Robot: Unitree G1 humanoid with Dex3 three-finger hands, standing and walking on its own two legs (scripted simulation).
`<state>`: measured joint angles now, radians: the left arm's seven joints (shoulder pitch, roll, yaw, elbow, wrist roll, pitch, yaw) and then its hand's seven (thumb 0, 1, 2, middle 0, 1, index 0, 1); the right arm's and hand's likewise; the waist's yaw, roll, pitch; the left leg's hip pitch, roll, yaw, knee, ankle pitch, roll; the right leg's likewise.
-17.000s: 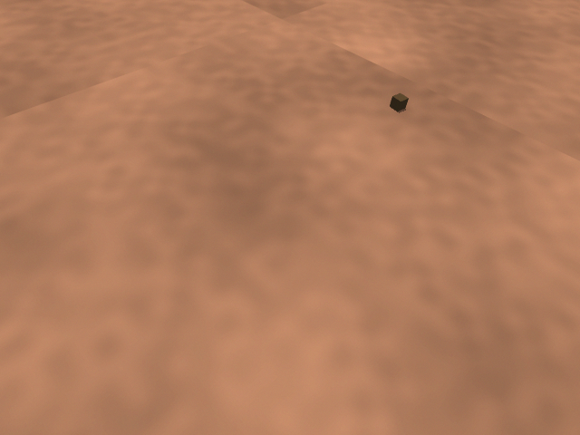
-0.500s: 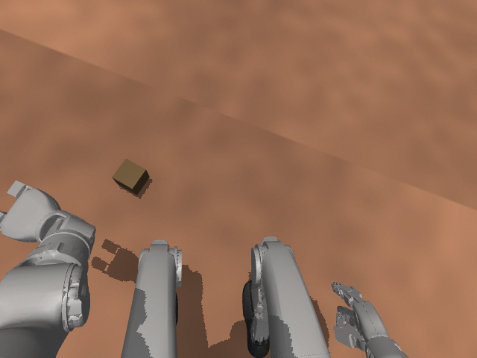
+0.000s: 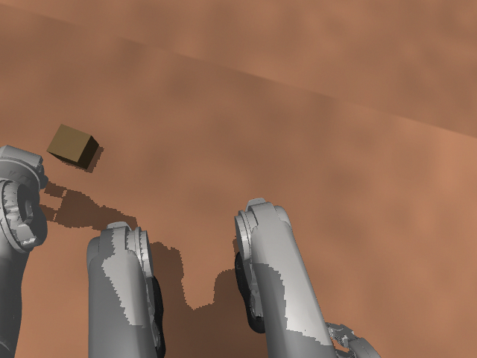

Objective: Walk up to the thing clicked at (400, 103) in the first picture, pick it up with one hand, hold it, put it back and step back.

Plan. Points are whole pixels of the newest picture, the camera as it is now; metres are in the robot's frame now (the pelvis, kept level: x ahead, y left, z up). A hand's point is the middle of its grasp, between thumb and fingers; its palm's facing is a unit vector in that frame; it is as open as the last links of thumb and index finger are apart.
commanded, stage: rise first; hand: left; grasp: from above
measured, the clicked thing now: (74, 147) +0.53 +0.27 -0.34
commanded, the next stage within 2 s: approach in 0.78 s
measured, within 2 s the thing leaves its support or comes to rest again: neither
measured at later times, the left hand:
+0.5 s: hand (28, 162) +0.46 +0.30 -0.20, palm faces -0.11 -0.43 -0.90, open 13.4 cm
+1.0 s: hand (36, 158) +0.47 +0.30 -0.22, palm faces -0.13 -0.44 -0.89, open 13.5 cm
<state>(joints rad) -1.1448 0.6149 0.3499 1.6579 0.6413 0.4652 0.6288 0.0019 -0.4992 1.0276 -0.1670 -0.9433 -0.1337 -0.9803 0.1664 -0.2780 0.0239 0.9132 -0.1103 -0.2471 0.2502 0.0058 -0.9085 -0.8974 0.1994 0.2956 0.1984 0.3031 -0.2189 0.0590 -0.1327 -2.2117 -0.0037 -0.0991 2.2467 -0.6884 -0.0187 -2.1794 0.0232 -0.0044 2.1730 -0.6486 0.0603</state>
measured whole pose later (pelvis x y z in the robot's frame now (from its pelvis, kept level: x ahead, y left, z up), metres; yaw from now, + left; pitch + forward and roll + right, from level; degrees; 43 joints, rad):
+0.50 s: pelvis +0.00 -0.01 -0.05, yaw -2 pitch +35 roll -7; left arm -1.26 0.77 0.43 1.74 0.71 0.43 0.64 0.00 -0.42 0.93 -0.21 -0.93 -0.20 -0.94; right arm 0.16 -0.34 0.08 0.87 -0.16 -0.27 0.29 0.00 -0.92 -0.90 0.20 0.30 0.20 0.30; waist -0.27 0.03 0.01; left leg -2.31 0.00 -0.16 2.40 -0.71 -0.04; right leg -2.28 0.04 -0.04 2.31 -0.64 0.06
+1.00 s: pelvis +0.00 +0.00 -0.05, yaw -4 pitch +34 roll -10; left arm -1.32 0.86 0.41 1.80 0.70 0.45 0.68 0.00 -0.42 0.91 -0.22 -0.90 -0.20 -0.92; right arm 0.17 -0.35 0.14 0.85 -0.18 -0.26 0.33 0.00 -0.92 -0.90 0.20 0.30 0.20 0.30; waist -0.33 0.00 0.06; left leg -2.32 0.00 -0.19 2.44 -0.72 -0.04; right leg -2.27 0.05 -0.07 2.31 -0.65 0.06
